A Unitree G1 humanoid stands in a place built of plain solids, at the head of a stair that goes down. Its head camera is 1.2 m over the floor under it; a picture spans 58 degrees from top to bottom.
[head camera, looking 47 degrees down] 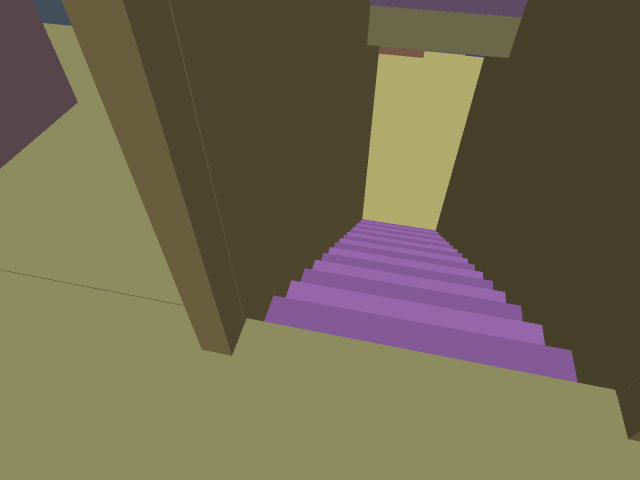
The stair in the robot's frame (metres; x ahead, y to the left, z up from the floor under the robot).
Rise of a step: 0.20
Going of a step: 0.24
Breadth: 1.11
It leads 13 degrees to the right of straight ahead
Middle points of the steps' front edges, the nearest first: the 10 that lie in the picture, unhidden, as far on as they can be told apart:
0.65 -0.31 0.00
0.89 -0.36 -0.20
1.12 -0.41 -0.40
1.35 -0.46 -0.60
1.58 -0.51 -0.80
1.82 -0.56 -1.00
2.05 -0.62 -1.20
2.28 -0.67 -1.40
2.52 -0.72 -1.60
2.75 -0.77 -1.80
